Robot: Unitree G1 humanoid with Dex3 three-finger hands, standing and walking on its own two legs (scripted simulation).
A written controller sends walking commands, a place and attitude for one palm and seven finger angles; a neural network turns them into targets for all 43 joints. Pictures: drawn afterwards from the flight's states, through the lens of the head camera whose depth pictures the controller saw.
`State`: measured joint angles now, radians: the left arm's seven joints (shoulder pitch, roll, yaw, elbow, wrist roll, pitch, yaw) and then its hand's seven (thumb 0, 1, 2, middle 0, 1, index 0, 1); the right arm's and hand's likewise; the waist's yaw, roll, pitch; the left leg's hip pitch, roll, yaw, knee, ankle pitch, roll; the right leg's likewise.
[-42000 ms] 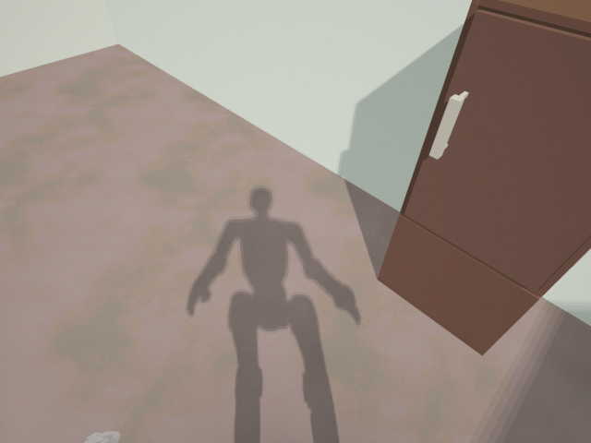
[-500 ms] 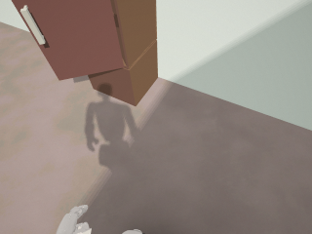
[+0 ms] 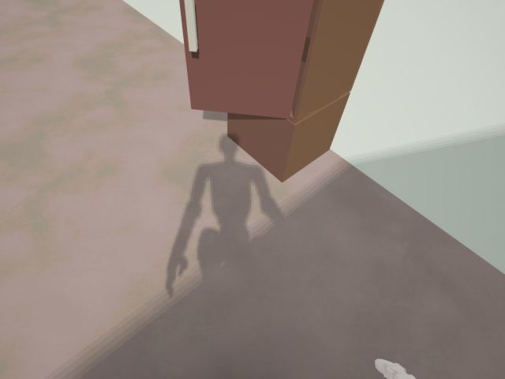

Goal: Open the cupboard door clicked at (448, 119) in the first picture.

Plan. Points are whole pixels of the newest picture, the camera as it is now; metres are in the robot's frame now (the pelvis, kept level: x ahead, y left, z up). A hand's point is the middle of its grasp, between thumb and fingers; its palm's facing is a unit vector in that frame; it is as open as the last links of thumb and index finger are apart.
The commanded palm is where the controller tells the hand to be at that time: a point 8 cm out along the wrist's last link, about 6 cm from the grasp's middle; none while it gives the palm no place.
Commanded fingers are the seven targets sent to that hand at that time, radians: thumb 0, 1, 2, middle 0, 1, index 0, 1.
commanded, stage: take the last steps up to it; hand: left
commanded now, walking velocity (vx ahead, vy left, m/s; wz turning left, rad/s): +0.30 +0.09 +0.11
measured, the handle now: (192, 22) +1.07 +0.31 +0.02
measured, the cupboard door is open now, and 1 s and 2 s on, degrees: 44 44 44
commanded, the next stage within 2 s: come to a stop and stand still in 1.40 s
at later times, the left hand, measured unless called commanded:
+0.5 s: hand (158, 319) +0.23 +0.20 -0.15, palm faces -0.05 -0.99 -0.15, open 7.4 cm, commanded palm none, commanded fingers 0.00 0.90 0.90 -0.20 -0.30 -0.20 -0.30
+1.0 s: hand (163, 307) +0.25 +0.20 -0.16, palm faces +0.11 -0.97 -0.20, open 7.2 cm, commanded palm none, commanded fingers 0.00 0.90 0.90 -0.20 -0.30 -0.20 -0.30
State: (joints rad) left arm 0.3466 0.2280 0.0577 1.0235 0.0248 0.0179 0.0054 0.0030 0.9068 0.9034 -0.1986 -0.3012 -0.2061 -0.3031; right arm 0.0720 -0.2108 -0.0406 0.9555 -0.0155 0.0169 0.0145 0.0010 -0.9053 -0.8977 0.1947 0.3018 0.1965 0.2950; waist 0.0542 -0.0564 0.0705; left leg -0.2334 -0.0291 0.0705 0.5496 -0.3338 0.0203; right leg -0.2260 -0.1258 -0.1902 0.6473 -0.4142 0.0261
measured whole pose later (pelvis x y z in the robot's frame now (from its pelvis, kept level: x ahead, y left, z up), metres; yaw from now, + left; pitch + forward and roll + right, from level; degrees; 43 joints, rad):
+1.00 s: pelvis +0.29 +0.02 +0.02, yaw +2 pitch +0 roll +0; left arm 0.34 0.17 0.04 1.11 0.02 -0.07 0.01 -0.02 0.93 0.90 -0.19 -0.30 -0.20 -0.30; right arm 0.13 -0.21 -0.06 1.02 -0.02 -0.01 0.01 0.01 -0.93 -0.90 0.19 0.30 0.19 0.29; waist 0.03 0.00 0.06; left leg -0.52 0.09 0.06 0.75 -0.21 -0.03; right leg -0.04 0.00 -0.11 0.35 -0.31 -0.04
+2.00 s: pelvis +0.49 +0.09 +0.00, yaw -1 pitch -2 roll +0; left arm 0.15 0.21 0.06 1.01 0.02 0.06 0.03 0.00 0.91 0.90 -0.20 -0.30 -0.21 -0.30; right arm 0.19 -0.15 -0.03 1.02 -0.02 0.03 -0.03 0.00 -0.91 -0.90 0.20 0.30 0.20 0.30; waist 0.01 -0.06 0.08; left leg -0.30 0.01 0.08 0.57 -0.25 0.05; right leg -0.36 -0.05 -0.04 0.79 -0.46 0.00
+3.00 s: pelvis +0.45 +0.09 +0.00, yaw +0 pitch -2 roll -1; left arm 0.31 0.16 0.00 1.03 0.02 0.00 0.05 0.00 0.91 0.90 -0.20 -0.30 -0.20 -0.30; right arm 0.30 -0.16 -0.01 1.05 -0.02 0.00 -0.02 0.02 -0.93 -0.90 0.20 0.30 0.20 0.30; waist -0.01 0.00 0.01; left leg -0.36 0.01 0.07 0.56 -0.18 0.05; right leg -0.15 -0.02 -0.03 0.55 -0.37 0.02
